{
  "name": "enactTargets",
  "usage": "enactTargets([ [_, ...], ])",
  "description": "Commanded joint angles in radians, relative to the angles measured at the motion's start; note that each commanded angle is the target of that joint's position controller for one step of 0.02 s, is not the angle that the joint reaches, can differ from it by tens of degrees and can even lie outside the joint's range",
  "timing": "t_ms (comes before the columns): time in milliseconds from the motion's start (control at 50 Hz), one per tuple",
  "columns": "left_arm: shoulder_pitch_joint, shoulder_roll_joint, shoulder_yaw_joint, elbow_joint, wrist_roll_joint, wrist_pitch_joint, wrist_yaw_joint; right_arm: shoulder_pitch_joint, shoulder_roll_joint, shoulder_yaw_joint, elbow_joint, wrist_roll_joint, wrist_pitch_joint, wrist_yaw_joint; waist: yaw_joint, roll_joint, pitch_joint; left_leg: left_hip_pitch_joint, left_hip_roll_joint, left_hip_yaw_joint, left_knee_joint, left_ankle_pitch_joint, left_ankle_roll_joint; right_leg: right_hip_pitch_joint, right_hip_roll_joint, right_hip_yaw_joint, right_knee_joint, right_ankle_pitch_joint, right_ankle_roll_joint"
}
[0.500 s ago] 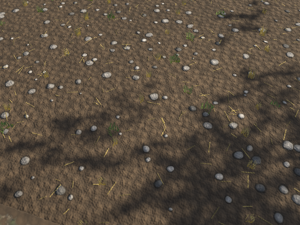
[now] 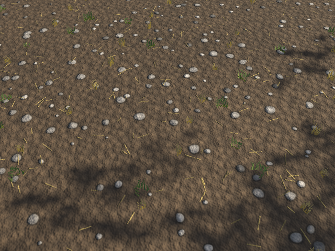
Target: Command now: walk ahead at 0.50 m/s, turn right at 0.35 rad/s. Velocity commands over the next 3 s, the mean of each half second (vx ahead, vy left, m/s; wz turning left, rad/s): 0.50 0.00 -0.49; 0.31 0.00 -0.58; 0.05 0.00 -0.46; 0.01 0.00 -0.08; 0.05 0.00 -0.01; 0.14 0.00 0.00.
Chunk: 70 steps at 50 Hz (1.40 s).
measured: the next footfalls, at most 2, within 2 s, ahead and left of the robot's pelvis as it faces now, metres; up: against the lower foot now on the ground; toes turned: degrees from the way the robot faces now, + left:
left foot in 0.02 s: +0.07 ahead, +0.12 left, +0.00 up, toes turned +2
right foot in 0.46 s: +0.37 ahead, -0.13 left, -0.19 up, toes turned -15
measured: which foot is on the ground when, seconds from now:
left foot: up 0.00-0.00, down 0.02-0.46, up 0.48-0.82, down 0.84-1.00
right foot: down 0.00-0.04, up 0.06-0.44, down 0.46-0.84, up 0.86-1.00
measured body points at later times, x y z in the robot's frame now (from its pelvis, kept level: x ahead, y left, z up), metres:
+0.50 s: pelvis +0.26 -0.03 -0.17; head +0.29 -0.05 +0.28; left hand +0.53 +0.12 -0.26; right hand +0.11 -0.23 -0.31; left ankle +0.10 +0.13 -0.65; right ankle +0.33 -0.11 -0.90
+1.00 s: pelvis +0.46 -0.05 -0.18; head +0.49 -0.05 +0.27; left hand +0.72 +0.12 -0.29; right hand +0.49 -0.36 -0.26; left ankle +0.60 +0.01 -0.91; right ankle +0.36 -0.14 -0.82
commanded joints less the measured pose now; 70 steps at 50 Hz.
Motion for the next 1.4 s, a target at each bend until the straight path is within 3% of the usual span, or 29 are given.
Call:
enactTargets([
  [20,-0.205,0.245,0.063,-0.138,-0.013,-0.015,0.000,0.365,-0.139,-0.071,0.021,0.013,-0.040,-0.040,-0.280,-0.010,-0.002,0.614,-0.111,0.121,-0.085,-0.115,0.032,-0.446,-0.129,0.118,0.352,0.750,-0.174],
  [60,-0.056,0.045,0.036,-0.152,-0.027,-0.029,-0.040,0.555,-0.172,-0.048,0.083,0.017,-0.063,-0.041,-0.205,0.188,-0.243,0.895,0.303,-0.476,-0.325,0.580,0.412,-0.703,0.073,0.103,1.030,-0.188,-0.080],
  [80,-0.179,0.061,0.048,-0.245,-0.064,-0.032,-0.032,0.545,-0.173,-0.056,0.101,-0.022,-0.078,-0.014,-0.234,0.088,-0.009,0.706,0.405,-0.662,-0.427,0.392,0.466,-0.937,0.074,0.235,1.058,-0.114,-0.076],
  [120,-0.272,0.136,0.070,-0.255,-0.034,0.014,0.004,0.338,-0.041,-0.017,0.096,0.029,-0.066,0.010,-0.135,-0.038,0.082,0.429,0.368,-0.488,-0.413,0.052,0.362,-0.955,-0.071,0.187,0.977,0.119,-0.081],
  [160,-0.157,0.001,0.019,-0.208,0.046,0.052,-0.001,0.152,0.042,0.020,0.039,0.014,-0.054,-0.019,-0.026,0.023,0.120,0.099,0.232,-0.234,-0.403,0.019,0.245,-0.678,-0.147,0.156,0.741,0.363,-0.085],
  [200,-0.186,0.038,0.022,-0.202,0.057,0.046,-0.040,0.116,0.100,0.051,0.003,0.006,-0.071,-0.075,-0.051,0.010,0.082,0.018,0.128,-0.042,-0.354,-0.126,0.163,-0.553,-0.168,0.095,0.458,0.778,-0.058],
  [260,-0.365,0.148,0.050,-0.241,-0.010,0.029,-0.047,0.421,-0.020,0.049,0.122,-0.006,-0.092,-0.092,-0.154,0.008,0.111,-0.027,0.085,0.068,-0.254,-0.288,0.095,-0.353,-0.122,-0.046,0.161,1.072,-0.007],
  [280,-0.502,0.164,0.063,-0.330,-0.195,0.065,-0.023,0.340,-0.198,-0.022,0.136,0.165,-0.078,-0.105,-0.139,0.027,0.143,-0.029,0.146,-0.042,-0.272,-0.175,0.125,-0.380,-0.036,0.029,0.164,0.910,-0.001],
  [300,-0.556,0.175,0.057,-0.362,-0.204,0.087,-0.018,0.348,-0.219,-0.027,0.127,0.172,-0.070,-0.107,-0.154,0.017,0.164,0.089,0.192,-0.075,-0.197,-0.146,0.133,-0.493,-0.057,0.066,0.148,0.845,-0.004],
  [380,-0.703,0.136,0.040,-0.407,-0.142,0.107,-0.064,0.459,-0.116,-0.032,0.140,0.132,-0.033,-0.088,-0.239,0.010,0.153,0.337,0.234,-0.064,0.022,-0.144,0.102,-0.604,-0.095,0.015,-0.033,0.870,-0.013],
  [440,-0.363,0.225,0.091,-0.293,-0.133,0.117,-0.056,0.343,-0.135,-0.048,0.110,0.115,-0.024,-0.062,-0.051,-0.011,0.001,0.183,0.194,0.059,0.395,0.250,0.073,-0.074,-0.043,-0.099,-0.147,0.849,-0.091],
  [460,-0.157,0.287,0.123,-0.227,-0.120,0.130,-0.041,0.310,-0.144,-0.056,0.108,0.112,-0.039,-0.056,0.071,-0.112,-0.050,-0.009,0.084,0.118,0.855,0.062,0.027,0.231,-0.084,-0.030,-0.194,0.955,-0.188],
  [480,-0.151,0.341,0.111,-0.238,-0.095,0.110,-0.028,0.370,-0.074,-0.040,0.052,0.089,-0.065,-0.035,0.009,-0.221,-0.129,-0.403,0.007,0.090,1.156,-0.644,0.005,0.541,-0.230,0.139,0.131,1.315,-0.249],
  [520,-0.181,0.347,0.112,-0.287,-0.110,0.125,-0.002,0.316,-0.173,-0.049,-0.051,0.108,-0.084,-0.032,0.021,-0.166,-0.323,-0.515,0.044,-0.075,1.124,-0.577,-0.020,0.556,-0.341,0.398,0.051,0.987,-0.375],
  [540,-0.155,0.383,0.117,-0.249,-0.101,0.125,0.015,0.294,-0.096,-0.027,-0.090,0.139,-0.093,-0.039,-0.015,-0.115,-0.329,-0.610,0.028,-0.116,1.071,-0.408,-0.026,0.488,-0.424,0.593,-0.087,0.466,-0.397],
  [560,-0.315,0.292,0.086,-0.304,-0.113,0.112,0.012,0.230,-0.158,-0.047,-0.091,0.123,-0.077,-0.069,-0.079,0.066,-0.183,-0.587,0.053,-0.101,0.858,-0.212,-0.019,0.258,-0.367,0.593,-0.205,0.198,-0.313],
  [600,-0.500,0.276,0.072,-0.365,-0.096,0.099,0.029,0.242,-0.116,-0.045,-0.089,0.088,-0.023,-0.090,-0.189,0.016,-0.014,-0.382,0.093,-0.133,0.543,-0.130,-0.114,-0.174,-0.347,0.546,-0.223,0.386,-0.326],
  [700,-0.420,0.310,0.100,-0.373,-0.111,0.091,0.076,0.039,-0.117,-0.051,-0.160,0.070,-0.043,-0.082,-0.114,-0.079,-0.061,0.063,-0.025,-0.052,-0.119,0.190,-0.122,-0.389,-0.099,0.236,-0.137,0.761,-0.205],
  [800,-0.343,0.271,0.103,-0.378,-0.137,0.129,0.086,-0.039,-0.145,-0.063,-0.218,0.080,-0.029,-0.066,-0.102,-0.117,-0.087,0.120,-0.091,-0.096,-0.364,0.127,-0.058,-0.185,-0.113,0.397,-0.013,0.577,-0.136],
  [840,-0.380,0.211,0.089,-0.418,-0.125,0.125,0.081,0.091,-0.218,-0.089,-0.201,0.062,-0.038,-0.067,-0.168,-0.051,-0.145,0.435,0.050,-0.164,-0.419,0.468,0.018,-0.338,-0.008,0.326,0.225,0.380,-0.046],
  [860,-0.247,0.163,0.073,-0.429,-0.111,0.117,0.074,0.194,-0.268,-0.102,-0.198,0.044,-0.027,-0.069,-0.141,0.206,-0.296,0.754,0.335,-0.416,-0.365,0.819,0.195,-0.573,0.131,0.213,0.544,-0.172,0.032],
  [880,-0.213,0.259,0.078,-0.454,-0.111,0.107,0.056,0.213,-0.276,-0.110,-0.195,0.072,-0.021,-0.058,-0.137,0.316,-0.415,0.822,0.454,-0.658,-0.418,0.621,0.292,-0.692,0.091,0.199,0.736,-0.280,0.061],
  [920,-0.343,0.331,0.107,-0.461,-0.118,0.147,0.058,0.113,-0.186,-0.085,-0.226,0.076,0.005,-0.067,-0.150,0.149,-0.242,0.652,0.323,-0.468,-0.473,0.292,0.222,-0.761,-0.004,0.126,0.853,-0.113,0.110],
  [980,-0.339,0.262,0.099,-0.464,-0.129,0.200,0.058,-0.047,-0.196,-0.084,-0.236,0.063,0.042,-0.068,-0.068,0.122,-0.067,0.259,0.181,-0.216,-0.578,0.121,0.152,-0.553,-0.045,0.028,0.677,0.022,0.120],
  [1200,-0.363,0.274,0.109,-0.480,-0.105,0.200,0.034,-0.049,-0.261,-0.104,-0.188,0.110,0.067,-0.071,-0.067,0.141,-0.131,0.262,0.243,-0.043,-0.517,-0.042,0.095,-0.181,-0.021,-0.090,0.060,0.216,0.008],
  [1220,-0.327,0.287,0.119,-0.470,-0.102,0.200,0.038,-0.025,-0.241,-0.099,-0.176,0.107,0.074,-0.069,-0.060,0.106,-0.117,0.209,0.217,-0.003,-0.441,-0.101,0.046,-0.107,-0.017,-0.065,-0.013,0.239,-0.024],
  [1260,-0.321,0.463,0.151,-0.501,-0.075,0.190,0.055,-0.064,-0.174,-0.073,-0.248,0.085,0.073,-0.060,-0.074,-0.346,-0.036,-0.217,-0.028,0.085,0.051,-0.458,-0.094,0.008,-0.405,0.528,-0.240,0.475,-0.267],
  [1320,-0.425,0.338,0.107,-0.518,-0.078,0.143,0.053,-0.045,-0.240,-0.099,-0.197,0.088,0.077,-0.069,-0.095,-0.124,-0.080,-0.189,0.009,-0.093,0.264,-0.299,-0.072,-0.054,-0.312,0.359,-0.207,0.463,-0.204],
  [1400,-0.487,0.263,0.073,-0.507,-0.086,0.141,0.064,0.009,-0.208,-0.091,-0.171,0.084,0.084,-0.061,-0.126,-0.121,-0.102,-0.039,0.008,-0.081,0.210,-0.138,-0.095,-0.094,-0.233,0.220,-0.184,0.623,-0.159],
])
Over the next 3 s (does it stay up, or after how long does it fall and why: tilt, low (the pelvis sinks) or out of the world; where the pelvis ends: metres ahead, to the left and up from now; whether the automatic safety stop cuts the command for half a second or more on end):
stays up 0.52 -0.13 -0.18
